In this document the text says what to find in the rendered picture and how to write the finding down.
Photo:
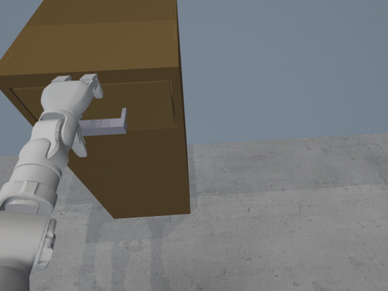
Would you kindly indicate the cabinet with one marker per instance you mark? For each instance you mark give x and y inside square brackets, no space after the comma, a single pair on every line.
[145,171]

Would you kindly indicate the robot left upper arm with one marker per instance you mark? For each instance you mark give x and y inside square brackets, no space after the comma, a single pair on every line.
[26,245]

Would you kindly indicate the handle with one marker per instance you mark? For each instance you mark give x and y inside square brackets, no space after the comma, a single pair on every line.
[104,126]

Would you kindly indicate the robot left hand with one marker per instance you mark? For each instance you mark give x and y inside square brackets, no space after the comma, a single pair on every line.
[73,97]

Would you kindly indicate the left robot forearm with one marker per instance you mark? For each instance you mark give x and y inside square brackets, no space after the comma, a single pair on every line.
[35,178]

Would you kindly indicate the drawer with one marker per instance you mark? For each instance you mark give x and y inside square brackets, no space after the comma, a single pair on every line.
[149,103]

